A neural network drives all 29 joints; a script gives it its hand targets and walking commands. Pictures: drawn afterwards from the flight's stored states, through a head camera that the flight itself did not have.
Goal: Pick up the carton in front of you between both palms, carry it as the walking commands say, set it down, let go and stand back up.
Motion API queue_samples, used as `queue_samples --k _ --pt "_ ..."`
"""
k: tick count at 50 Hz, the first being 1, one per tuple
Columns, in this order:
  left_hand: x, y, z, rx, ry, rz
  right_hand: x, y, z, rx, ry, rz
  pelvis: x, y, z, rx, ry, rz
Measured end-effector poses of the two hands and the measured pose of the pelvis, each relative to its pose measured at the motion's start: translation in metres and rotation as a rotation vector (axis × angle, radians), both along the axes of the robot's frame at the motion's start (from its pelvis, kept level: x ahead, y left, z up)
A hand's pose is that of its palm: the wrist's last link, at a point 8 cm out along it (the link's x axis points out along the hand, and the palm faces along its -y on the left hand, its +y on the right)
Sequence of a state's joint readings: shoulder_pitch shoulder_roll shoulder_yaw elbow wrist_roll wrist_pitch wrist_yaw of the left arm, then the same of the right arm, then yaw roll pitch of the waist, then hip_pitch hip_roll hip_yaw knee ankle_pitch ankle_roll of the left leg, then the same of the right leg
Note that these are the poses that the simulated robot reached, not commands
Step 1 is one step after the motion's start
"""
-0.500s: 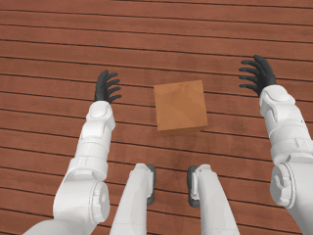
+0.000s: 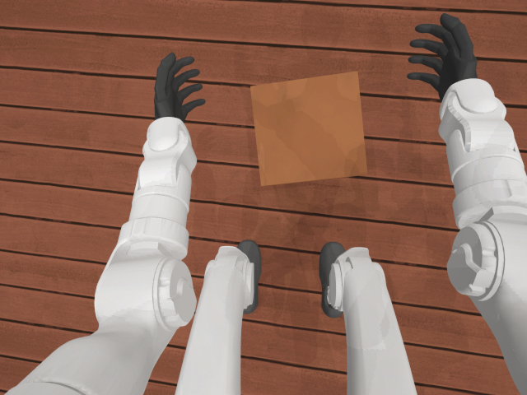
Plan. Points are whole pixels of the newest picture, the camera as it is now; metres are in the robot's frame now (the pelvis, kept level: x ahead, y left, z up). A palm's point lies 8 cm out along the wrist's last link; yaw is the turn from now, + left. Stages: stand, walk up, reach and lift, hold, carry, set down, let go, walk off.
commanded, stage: reach and lift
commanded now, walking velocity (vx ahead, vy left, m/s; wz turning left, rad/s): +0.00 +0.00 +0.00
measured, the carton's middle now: (306, 138) +0.48 -0.04 -0.46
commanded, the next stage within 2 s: none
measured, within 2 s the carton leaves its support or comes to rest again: leaves its support in 1.44 s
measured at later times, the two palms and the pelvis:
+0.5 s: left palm (214, 140) +0.47 +0.16 -0.36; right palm (397, 122) +0.49 -0.21 -0.36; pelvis -0.06 +0.01 -0.19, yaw +1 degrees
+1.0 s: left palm (221, 137) +0.48 +0.15 -0.38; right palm (385, 125) +0.49 -0.20 -0.39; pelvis -0.05 +0.01 -0.21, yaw +1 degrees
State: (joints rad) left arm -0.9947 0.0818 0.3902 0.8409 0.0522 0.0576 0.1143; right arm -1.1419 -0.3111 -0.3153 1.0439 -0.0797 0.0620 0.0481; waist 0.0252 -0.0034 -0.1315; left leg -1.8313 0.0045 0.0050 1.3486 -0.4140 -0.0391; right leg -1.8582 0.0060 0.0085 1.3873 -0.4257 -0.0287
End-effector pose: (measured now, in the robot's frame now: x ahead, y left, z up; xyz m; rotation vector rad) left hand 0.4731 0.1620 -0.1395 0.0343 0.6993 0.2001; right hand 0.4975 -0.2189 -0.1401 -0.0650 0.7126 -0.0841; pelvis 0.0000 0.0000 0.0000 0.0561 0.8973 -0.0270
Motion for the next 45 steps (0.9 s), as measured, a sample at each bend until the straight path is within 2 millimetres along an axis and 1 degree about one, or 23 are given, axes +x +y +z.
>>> queue_samples --k 6,9,11,14,18,22,28,32,35,37,40,45 --pt "-0.007 0.003 -0.075 -0.002 0.005 -0.004 -0.011 -0.002 -0.076 -0.015 -0.003 -0.02 -0.013 0.008 -0.059 0.002 0.007 0.007" --pt "-0.009 0.004 -0.108 -0.003 0.003 -0.007 -0.014 -0.005 -0.108 -0.02 -0.014 -0.025 -0.022 0.012 -0.089 0.003 -0.017 0.01" --pt "-0.01 0.004 -0.126 -0.006 0.001 -0.008 -0.015 -0.006 -0.126 -0.02 -0.02 -0.028 -0.029 0.014 -0.108 0.003 -0.042 0.01" --pt "-0.01 0.002 -0.148 -0.009 0.001 -0.009 -0.014 -0.005 -0.148 -0.019 -0.024 -0.028 -0.038 0.015 -0.132 0.003 -0.086 0.011" --pt "-0.007 -0.001 -0.172 -0.014 0.017 -0.008 -0.011 -0.002 -0.171 -0.013 -0.011 -0.028 -0.049 0.016 -0.158 0.002 -0.145 0.013" --pt "-0.006 -0.004 -0.197 -0.015 0.041 -0.011 -0.011 0.003 -0.196 -0.007 0.015 -0.026 -0.056 0.015 -0.177 0.003 -0.189 0.015" --pt "-0.006 -0.005 -0.236 -0.004 0.079 -0.025 -0.012 0.007 -0.237 -0.004 0.041 -0.023 -0.059 0.012 -0.199 0.006 -0.231 0.016" --pt "0.005 0.0 -0.247 0.007 0.06 -0.023 -0.011 0.009 -0.258 -0.003 0.03 -0.023 -0.058 0.011 -0.211 0.008 -0.25 0.018" --pt "0.01 -0.001 -0.252 0.004 0.053 -0.03 -0.01 0.01 -0.266 -0.005 0.015 -0.02 -0.056 0.009 -0.216 0.006 -0.261 0.022" --pt "0.012 -0.003 -0.253 0.001 0.045 -0.035 -0.01 0.011 -0.265 -0.004 0.004 -0.018 -0.054 0.009 -0.218 0.004 -0.263 0.022" --pt "0.015 -0.006 -0.249 -0.003 0.032 -0.037 -0.008 0.013 -0.259 -0.003 -0.01 -0.015 -0.051 0.008 -0.219 0.001 -0.263 0.02" --pt "0.008 -0.011 -0.245 -0.014 0.052 -0.039 -0.009 0.016 -0.249 0.0 0.008 -0.012 -0.049 0.009 -0.216 0.002 -0.248 0.017"
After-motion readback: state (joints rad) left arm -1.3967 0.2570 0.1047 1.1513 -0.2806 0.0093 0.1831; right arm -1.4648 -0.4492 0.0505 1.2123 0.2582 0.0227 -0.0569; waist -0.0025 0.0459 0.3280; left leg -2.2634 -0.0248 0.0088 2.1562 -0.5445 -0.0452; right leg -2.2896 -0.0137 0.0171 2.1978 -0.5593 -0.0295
